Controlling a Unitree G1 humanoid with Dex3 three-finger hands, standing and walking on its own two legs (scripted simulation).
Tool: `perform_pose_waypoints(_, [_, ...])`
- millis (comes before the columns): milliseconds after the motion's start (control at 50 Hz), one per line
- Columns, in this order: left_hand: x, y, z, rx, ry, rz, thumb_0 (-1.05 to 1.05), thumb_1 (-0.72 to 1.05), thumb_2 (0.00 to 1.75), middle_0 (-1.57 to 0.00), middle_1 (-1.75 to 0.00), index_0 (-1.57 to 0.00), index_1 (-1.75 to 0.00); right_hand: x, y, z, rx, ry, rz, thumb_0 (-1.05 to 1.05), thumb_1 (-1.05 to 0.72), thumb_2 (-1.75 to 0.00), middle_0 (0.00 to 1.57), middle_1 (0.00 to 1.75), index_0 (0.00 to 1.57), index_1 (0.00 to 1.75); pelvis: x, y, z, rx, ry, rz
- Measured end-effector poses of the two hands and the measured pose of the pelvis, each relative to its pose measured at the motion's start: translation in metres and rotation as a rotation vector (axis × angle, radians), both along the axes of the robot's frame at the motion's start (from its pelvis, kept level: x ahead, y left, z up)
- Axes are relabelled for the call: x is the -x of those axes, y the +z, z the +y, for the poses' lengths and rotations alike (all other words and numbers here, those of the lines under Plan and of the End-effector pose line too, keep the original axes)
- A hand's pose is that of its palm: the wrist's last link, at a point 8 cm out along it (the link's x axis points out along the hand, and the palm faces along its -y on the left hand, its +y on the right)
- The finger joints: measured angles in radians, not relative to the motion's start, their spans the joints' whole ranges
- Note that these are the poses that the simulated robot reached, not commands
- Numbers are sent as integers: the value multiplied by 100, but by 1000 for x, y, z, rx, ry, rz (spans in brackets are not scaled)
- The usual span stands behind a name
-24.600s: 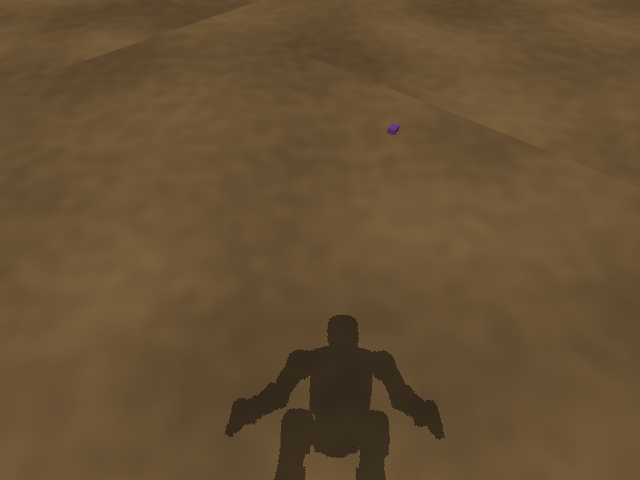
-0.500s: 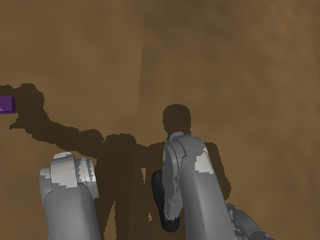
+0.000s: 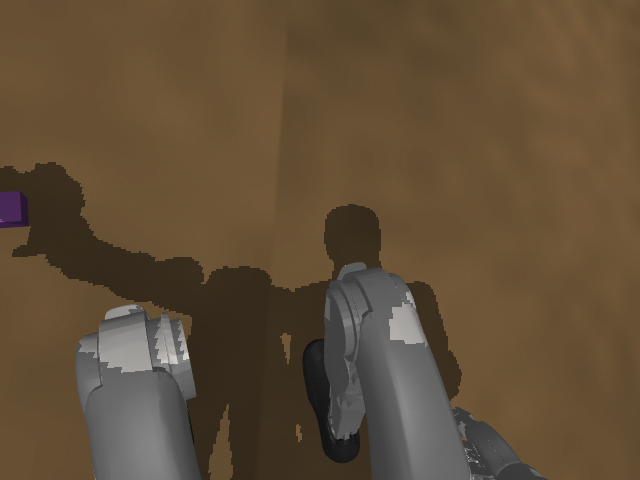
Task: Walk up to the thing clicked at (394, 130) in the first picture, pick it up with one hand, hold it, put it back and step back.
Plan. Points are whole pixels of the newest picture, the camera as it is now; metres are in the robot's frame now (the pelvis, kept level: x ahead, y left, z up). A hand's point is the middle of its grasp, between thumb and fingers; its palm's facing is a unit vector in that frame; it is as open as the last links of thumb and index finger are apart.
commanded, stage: rise first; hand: left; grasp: from above
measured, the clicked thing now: out of the picture +0.47 +0.36 -0.29
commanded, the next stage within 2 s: approach in 0.32 s
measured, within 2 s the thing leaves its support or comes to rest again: neither
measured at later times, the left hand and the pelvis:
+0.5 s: hand out of the picture +0.42 +0.39 -0.17, palm faces -0.44 -0.10 -0.89, open 12.2 cm; pelvis +0.00 +0.00 +0.00, yaw +0 degrees
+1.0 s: hand out of the picture +0.49 +0.34 -0.15, palm faces -0.39 -0.04 -0.92, open 12.0 cm; pelvis +0.00 +0.00 +0.01, yaw +0 degrees
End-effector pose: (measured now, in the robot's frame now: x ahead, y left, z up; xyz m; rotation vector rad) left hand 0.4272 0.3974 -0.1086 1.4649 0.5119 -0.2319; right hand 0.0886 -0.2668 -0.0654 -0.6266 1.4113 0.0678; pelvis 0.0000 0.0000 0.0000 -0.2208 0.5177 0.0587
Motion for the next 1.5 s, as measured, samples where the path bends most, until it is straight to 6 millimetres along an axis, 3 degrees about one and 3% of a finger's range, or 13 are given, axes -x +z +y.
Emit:
perform_pose_waypoints(360, [-7, -2, -7, 16, -39, -28, 0, -20, 74, -41, -65, -39, -67, 5, 8, -3, 30, 4, 1, 0, -90, -89, 20, 30, 21, 30, 1, -1, 1, 7, -3, -14])
perform_pose_waypoints(580, [-2, 2, -6, -14, -48, 4, 0, -20, 74, -40, -67, -39, -69, 1, 3, 1, 3, 5, -8, 0, -90, -89, 20, 30, 21, 30, 1, 0, 1, 1, 1, -1])
perform_pose_waypoints(700, [-22, 4, -33, 9, -107, -28, 0, -20, 73, -41, -70, -40, -71, 2, 3, 3, -3, -2, -8, 0, -91, -89, 20, 30, 21, 30, 0, 2, -1, -6, 2, 11])
perform_pose_waypoints(820, [-51, 3, -61, 20, -122, -81, 0, -19, 72, -41, -70, -41, -71, 15, 8, 2, 9, -45, -11, 0, -91, -89, 20, 30, 21, 30, -2, 2, -2, -2, -4, 26])
perform_pose_waypoints(940, [-65, 11, -65, -38, -63, -107, 0, -18, 72, -42, -69, -41, -70, 40, 7, -1, -10, -106, 25, 0, -91, -89, 20, 30, 21, 30, -3, 4, -3, -10, -9, 44])
perform_pose_waypoints(1060, [-48, 13, -45, -85, 38, 10, 0, -18, 71, -42, -67, -41, -68, 51, 2, -3, -47, -132, 58, 0, -91, -89, 20, 30, 21, 30, 0, 8, -5, -25, -6, 43])
perform_pose_waypoints(1200, [-14, -8, -34, 4, 20, 166, 0, -16, 68, -44, -67, -43, -67, 42, 1, -9, -28, -55, 92, 0, -91, -89, 20, 30, 21, 30, 5, 9, -7, -26, 0, 17])
perform_pose_waypoints(1360, [-13, -25, -45, 146, -131, 16, 0, -17, 70, -42, -68, -41, -68, 16, 16, -18, 87, 48, 104, 0, -91, -89, 20, 30, 21, 30, 3, 3, -5, -3, -8, -35])
perform_pose_waypoints(1500, [-10, -45, -50, 85, -167, -39, 0, -18, 73, -41, -64, -39, -66, -5, 22, -11, 124, 74, 23, 0, -90, -89, 20, 30, 21, 30, 1, -4, 1, 16, -19, -35])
